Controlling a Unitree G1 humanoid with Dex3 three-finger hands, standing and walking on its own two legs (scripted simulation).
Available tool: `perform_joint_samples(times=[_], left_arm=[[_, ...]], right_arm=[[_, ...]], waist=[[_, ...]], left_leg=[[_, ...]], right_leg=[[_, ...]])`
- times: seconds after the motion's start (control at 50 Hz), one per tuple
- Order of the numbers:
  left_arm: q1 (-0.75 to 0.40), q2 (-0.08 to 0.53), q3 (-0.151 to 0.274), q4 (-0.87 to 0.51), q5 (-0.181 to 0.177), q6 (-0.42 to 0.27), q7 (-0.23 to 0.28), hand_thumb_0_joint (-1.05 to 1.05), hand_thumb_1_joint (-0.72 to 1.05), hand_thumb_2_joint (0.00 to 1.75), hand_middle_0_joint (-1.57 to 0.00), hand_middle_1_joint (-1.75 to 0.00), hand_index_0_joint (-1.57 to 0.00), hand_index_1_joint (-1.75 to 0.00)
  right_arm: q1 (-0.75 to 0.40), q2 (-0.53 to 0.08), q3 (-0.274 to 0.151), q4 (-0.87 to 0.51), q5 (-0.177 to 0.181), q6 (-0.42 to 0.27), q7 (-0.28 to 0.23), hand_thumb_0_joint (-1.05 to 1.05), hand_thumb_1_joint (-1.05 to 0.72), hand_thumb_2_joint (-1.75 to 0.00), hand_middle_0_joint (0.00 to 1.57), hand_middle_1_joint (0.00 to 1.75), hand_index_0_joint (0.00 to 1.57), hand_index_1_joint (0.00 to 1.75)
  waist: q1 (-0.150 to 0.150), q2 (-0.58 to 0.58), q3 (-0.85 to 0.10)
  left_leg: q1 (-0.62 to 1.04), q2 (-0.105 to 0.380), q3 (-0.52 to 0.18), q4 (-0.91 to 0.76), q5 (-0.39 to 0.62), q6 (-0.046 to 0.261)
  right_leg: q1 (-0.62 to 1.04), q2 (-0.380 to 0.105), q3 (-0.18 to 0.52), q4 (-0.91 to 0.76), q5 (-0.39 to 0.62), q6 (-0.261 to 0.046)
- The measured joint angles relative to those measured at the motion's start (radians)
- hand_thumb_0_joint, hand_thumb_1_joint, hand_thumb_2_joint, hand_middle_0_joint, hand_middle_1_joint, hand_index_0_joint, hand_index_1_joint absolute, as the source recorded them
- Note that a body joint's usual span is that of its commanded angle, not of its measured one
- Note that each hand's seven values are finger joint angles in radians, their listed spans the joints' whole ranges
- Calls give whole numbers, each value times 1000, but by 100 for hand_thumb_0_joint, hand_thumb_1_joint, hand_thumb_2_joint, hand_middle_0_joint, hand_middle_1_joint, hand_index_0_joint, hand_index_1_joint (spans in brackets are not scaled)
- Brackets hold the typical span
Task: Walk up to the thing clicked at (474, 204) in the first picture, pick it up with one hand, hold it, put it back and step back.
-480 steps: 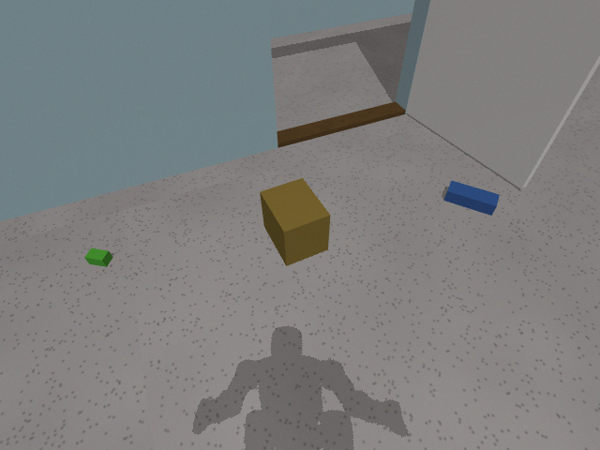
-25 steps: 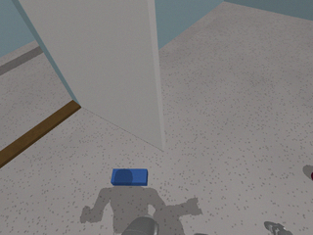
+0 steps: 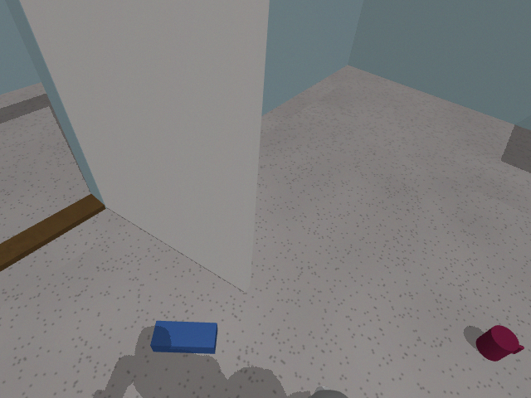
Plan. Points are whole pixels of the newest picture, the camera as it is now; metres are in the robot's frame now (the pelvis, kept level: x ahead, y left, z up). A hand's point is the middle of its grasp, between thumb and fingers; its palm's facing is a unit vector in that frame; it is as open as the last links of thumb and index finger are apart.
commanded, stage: walk up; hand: left
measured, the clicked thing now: (185, 337) +0.50 +0.26 -0.74
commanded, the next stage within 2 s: none
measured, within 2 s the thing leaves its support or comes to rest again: neither
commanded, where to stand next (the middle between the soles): +0.13 +0.01 m, yaw +0 degrees
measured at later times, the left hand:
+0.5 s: hand out of the picture +0.09 +0.36 -0.17, palm faces +0.08 -0.84 -0.53, open 7.4 cm
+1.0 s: hand out of the picture +0.05 +0.24 -0.17, palm faces -0.01 -0.93 -0.38, open 7.4 cm
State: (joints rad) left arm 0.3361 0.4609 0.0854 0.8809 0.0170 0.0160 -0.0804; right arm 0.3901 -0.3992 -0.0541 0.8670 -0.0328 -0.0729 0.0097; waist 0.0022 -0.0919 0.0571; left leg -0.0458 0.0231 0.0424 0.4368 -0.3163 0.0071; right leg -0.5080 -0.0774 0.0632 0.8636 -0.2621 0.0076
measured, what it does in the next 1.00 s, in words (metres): steps on the spot: right foot, then left foot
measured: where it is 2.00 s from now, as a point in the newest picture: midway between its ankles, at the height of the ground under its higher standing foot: outside the picture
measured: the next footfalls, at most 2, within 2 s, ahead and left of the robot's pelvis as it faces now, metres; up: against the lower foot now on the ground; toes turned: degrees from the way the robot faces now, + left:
right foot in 0.12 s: +0.17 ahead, -0.17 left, +0.00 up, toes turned -5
left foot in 0.44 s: +0.01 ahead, +0.19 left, +0.00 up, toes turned +0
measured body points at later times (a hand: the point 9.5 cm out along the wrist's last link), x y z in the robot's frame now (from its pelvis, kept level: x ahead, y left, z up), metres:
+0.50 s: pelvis -0.02 +0.04 -0.06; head +0.01 +0.03 +0.39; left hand +0.08 +0.40 -0.14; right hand +0.07 -0.28 -0.18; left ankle -0.03 +0.19 -0.74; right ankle +0.13 -0.15 -0.73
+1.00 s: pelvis +0.01 -0.05 -0.04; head +0.02 -0.04 +0.41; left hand +0.05 +0.28 -0.15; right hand +0.04 -0.41 -0.13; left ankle +0.00 +0.13 -0.68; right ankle +0.03 -0.18 -0.74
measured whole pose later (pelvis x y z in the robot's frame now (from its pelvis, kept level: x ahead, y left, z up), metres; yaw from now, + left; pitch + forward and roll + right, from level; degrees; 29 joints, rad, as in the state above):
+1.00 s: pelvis +0.01 -0.05 -0.04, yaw +0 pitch -4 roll -1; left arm 0.31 0.42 0.08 0.90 0.03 -0.04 -0.06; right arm 0.34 -0.49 -0.08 0.91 -0.03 0.00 -0.01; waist 0.02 0.01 0.09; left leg -0.45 0.05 -0.13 1.18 -0.51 0.04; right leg -0.34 -0.02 -0.03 0.81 -0.41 0.00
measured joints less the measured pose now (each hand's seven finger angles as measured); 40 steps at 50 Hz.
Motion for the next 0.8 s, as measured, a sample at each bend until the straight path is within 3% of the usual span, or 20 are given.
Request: perform_joint_samples(times=[0.06, 0.1, 0.14, 0.18, 0.24, 0.32, 0.38, 0.44, 0.46, 0.48, 0.5, 0.54, 0.58, 0.62, 0.7, 0.8], left_arm=[[-5, -17, -16, 29, -19, -30, 40, 0, 91, 90, -21, -30, -20, -30], [-9, -23, -22, 37, -30, -51, 77, 0, 91, 90, -21, -30, -20, -30], [-35, -43, -19, 46, -26, -66, 112, 0, 91, 90, -21, -30, -20, -30], [-69, -67, -33, 28, -16, -69, 130, 0, 91, 90, -21, -30, -20, -30], [-115, -87, -49, -12, -12, -68, 145, 0, 90, 90, -21, -30, -21, -30], [-142, -84, -45, -46, 0, -62, 159, 0, 90, 90, -21, -30, -21, -30], [-163, -66, -32, -54, 17, -50, 158, 0, 90, 90, -21, -30, -21, -30], [-191, -38, -20, -62, 37, -18, 141, 0, 90, 90, -21, -30, -21, -30], [-208, -23, -15, -61, 37, -3, 135, 0, 90, 90, -21, -30, -21, -30], [-221, -8, -8, -58, 34, 14, 133, 0, 90, 90, -21, -30, -21, -30], [-226, -3, -1, -53, 29, 30, 133, 0, 90, 90, -21, -30, -21, -30], [-228, -10, 5, -31, 24, 52, 129, 0, 90, 90, -21, -30, -20, -30], [-238, 2, 7, -19, 21, 64, 110, 0, 90, 90, -21, -30, -20, -30], [-232, 18, 17, -35, 20, 67, 89, 0, 91, 90, -21, -30, -20, -30], [-185, 28, 31, -43, 40, 76, 41, 0, 91, 90, -21, -30, -20, -30], [-96, 22, 19, 16, 29, 61, 2, 0, 91, 90, -21, -30, -20, -30]], right_arm=[[-29, -13, -2, -30, -19, 51, 18, 1, -90, -90, 21, 30, 21, 30], [-53, -18, -2, -57, -19, 88, 29, 1, -90, -90, 21, 30, 21, 30], [-94, -30, -7, -71, -8, 119, 34, 1, -90, -90, 21, 30, 21, 30], [-136, -37, -17, -83, 3, 145, 25, 1, -90, -90, 20, 30, 20, 30], [-172, -44, -24, -96, 10, 171, 19, 1, -90, -90, 20, 30, 20, 30], [-189, -53, -36, -106, 3, 190, 29, 1, -90, -90, 20, 30, 20, 30], [-193, -55, -39, -90, 19, 184, 30, 1, -90, -90, 20, 30, 20, 30], [-177, -47, -29, -45, 38, 154, 28, 1, -90, -90, 20, 30, 20, 30], [-173, -35, -27, -23, 36, 139, 22, 1, -90, -90, 20, 30, 21, 30], [-172, -15, -22, -2, 28, 126, 16, 1, -90, -90, 20, 30, 21, 30], [-161, -2, -13, 8, 17, 116, 10, 1, -90, -90, 20, 30, 21, 30], [-136, 10, 5, 27, 9, 106, 1, 1, -90, -90, 21, 30, 21, 30], [-123, 32, 18, 53, -1, 93, -17, 1, -90, -90, 21, 30, 21, 30], [-113, 46, 23, 60, -3, 70, -38, 1, -90, -89, 21, 30, 21, 30], [-75, 18, -3, 53, 0, 18, -67, 1, -90, -89, 21, 30, 21, 30], [-28, -56, -33, 27, -8, 0, -59, 1, -90, -90, 21, 30, 21, 30]], waist=[[-19, 44, 13], [-30, 72, 31], [-20, 134, 67], [-15, 191, 115], [1, 229, 157], [10, 252, 155], [16, 241, 143], [23, 194, 109], [28, 152, 109], [39, 95, 118], [45, 65, 113], [13, 66, 83], [-7, 42, 70], [4, -6, 74], [16, -56, 77], [5, -60, 42]], left_leg=[[-19, 19, 7, 69, -54, -7], [-65, 29, 5, 180, -119, -7], [-152, 49, -31, 366, -185, 11], [-262, 1, -113, 576, -240, 14], [-396, -58, -134, 808, -253, 2], [-478, -68, -183, 923, -179, -19], [-443, -35, -196, 814, -161, -28], [-337, 9, -131, 525, -175, -36], [-311, -5, -108, 487, -211, -58], [-294, -33, -79, 488, -212, -59], [-292, -39, -66, 499, -210, -57], [-312, -16, -106, 510, -199, -50], [-318, -2, -140, 467, -163, -48], [-314, 7, -135, 408, -123, -56], [-301, 34, -123, 340, -89, -66], [-251, 84, -93, 308, -108, -52]], right_leg=[[37, -19, -42, -132, 44, 15], [96, -10, -78, -246, 150, 21], [101, 26, -99, -249, 111, 23], [73, 34, -110, -205, 96, 20], [54, 5, -109, -190, 101, 20], [16, -33, -104, -158, 99, 29], [-11, -61, -94, -119, 88, 32], [-53, -93, -79, -54, 61, 22], [-70, -111, -53, -14, 34, 8], [-85, -116, 0, 36, -29, -18], [-101, -85, 47, 92, -119, -33], [-114, 14, 64, 208, -228, -29], [-130, 83, 69, 332, -210, -19], [-145, 125, 88, 420, -163, -19], [-111, 134, 92, 441, -102, -8], [-9, 66, 45, 235, -152, 11]])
